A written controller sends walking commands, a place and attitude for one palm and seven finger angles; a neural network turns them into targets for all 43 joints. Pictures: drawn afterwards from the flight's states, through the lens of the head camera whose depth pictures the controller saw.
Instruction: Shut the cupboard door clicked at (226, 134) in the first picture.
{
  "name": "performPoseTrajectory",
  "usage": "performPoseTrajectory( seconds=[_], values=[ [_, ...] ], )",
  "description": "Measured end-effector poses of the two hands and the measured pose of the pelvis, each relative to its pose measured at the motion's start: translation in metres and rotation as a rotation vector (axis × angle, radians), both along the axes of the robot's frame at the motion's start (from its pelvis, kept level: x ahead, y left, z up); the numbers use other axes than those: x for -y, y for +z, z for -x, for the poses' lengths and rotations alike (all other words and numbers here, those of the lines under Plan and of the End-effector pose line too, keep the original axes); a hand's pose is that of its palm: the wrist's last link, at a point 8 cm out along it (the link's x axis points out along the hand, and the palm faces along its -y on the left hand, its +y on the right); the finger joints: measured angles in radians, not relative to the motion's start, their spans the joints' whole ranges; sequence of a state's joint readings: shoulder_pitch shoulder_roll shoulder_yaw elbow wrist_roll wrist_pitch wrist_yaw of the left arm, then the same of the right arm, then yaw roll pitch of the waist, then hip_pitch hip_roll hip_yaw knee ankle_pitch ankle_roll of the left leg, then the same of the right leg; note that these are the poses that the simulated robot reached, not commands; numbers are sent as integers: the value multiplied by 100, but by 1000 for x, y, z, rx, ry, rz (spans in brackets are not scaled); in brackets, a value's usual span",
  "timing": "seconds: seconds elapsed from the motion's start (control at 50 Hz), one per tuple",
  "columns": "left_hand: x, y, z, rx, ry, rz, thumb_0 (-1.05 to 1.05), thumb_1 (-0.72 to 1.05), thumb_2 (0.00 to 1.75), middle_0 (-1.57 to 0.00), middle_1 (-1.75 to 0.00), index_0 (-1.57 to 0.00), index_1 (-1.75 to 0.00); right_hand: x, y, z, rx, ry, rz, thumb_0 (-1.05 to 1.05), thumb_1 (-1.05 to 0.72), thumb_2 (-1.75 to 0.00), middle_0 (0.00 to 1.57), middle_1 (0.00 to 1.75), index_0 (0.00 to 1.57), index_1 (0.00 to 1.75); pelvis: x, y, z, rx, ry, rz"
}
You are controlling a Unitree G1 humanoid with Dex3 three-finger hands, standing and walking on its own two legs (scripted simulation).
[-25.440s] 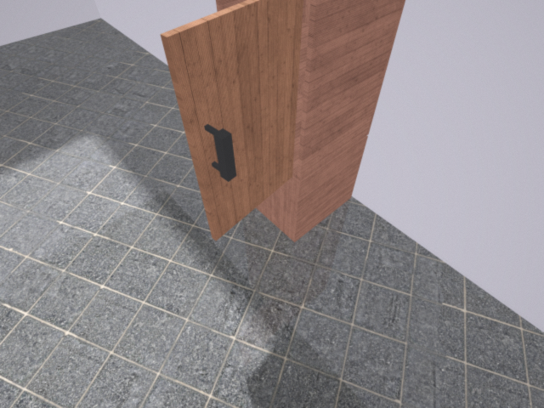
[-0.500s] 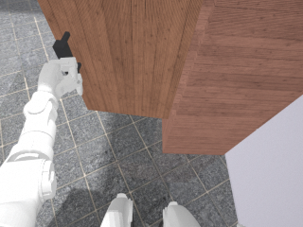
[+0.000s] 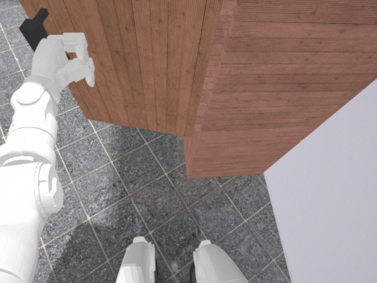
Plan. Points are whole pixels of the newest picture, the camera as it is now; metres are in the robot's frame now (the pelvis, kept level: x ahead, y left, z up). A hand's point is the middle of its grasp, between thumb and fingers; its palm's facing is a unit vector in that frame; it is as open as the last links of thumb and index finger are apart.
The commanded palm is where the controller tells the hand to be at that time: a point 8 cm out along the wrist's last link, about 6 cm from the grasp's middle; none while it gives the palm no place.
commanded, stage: push the door shut along its arc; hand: left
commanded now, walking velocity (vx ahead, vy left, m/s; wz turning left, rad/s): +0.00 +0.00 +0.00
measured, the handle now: (51, 45) +0.59 +0.24 +0.09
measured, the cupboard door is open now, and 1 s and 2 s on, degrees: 76 66 66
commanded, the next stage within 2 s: pull the fist back off the door in 0.60 s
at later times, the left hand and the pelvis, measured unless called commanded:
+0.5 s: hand (95, 51) +0.56 +0.15 +0.10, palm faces -0.30 -0.95 -0.02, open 2.7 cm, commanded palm +0.59 +0.16 +0.09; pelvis +0.00 +0.00 -0.02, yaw -1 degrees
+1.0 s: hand (112, 46) +0.59 +0.12 +0.09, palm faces +0.17 -0.98 -0.07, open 2.9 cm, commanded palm +0.56 +0.13 +0.09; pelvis -0.01 +0.01 -0.02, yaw -1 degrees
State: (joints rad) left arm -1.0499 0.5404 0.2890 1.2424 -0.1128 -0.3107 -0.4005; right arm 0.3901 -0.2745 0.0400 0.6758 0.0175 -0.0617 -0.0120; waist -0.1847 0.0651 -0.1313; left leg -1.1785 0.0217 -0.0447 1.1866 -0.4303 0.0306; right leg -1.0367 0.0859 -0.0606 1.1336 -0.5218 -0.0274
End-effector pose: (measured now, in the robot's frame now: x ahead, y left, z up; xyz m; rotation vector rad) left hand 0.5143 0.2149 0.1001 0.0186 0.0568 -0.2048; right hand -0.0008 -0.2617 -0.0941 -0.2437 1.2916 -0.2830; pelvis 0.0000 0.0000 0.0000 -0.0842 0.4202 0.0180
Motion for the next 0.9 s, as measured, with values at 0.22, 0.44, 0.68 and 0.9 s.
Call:
performPoseTrajectory(
  seconds=[0.22,0.44,0.68,0.9],
  values=[
    [17,5,-30,3,-44,0,1,90,91,-130,-150,-130,-150,-1,-3,13,-33,-44,0,0,-90,-89,20,30,20,30,1,-6,-4,-30,-21,-1],
    [10,1,-45,-6,-90,-4,-5,82,91,-130,-150,-130,-150,2,-7,20,-73,-44,35,0,-90,-89,20,30,20,30,3,-17,0,-63,-15,14],
    [18,5,-51,-21,-129,-6,-2,88,95,-130,-150,-130,-150,-1,-8,27,-78,-16,71,0,-90,-89,20,30,20,30,-3,-23,6,-77,0,36],
    [35,-5,-53,-3,325,103,-2,77,90,-130,-150,-130,-150,-26,-11,44,-109,27,-21,0,-90,-89,20,30,20,30,-7,-26,11,-103,-3,34]
  ],
)
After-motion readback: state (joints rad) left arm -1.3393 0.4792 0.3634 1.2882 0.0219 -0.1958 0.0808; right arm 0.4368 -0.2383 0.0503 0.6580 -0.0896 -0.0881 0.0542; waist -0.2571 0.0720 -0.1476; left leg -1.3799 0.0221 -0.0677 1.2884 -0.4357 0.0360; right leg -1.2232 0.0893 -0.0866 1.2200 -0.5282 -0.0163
